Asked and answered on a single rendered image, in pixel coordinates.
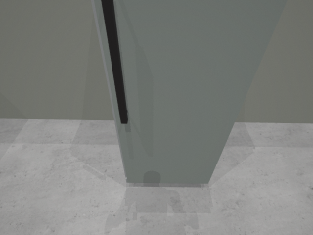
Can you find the fridge door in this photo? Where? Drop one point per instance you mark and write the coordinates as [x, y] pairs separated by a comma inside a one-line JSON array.
[[187, 66]]

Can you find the handle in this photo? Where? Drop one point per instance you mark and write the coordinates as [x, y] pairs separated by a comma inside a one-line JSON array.
[[112, 36]]

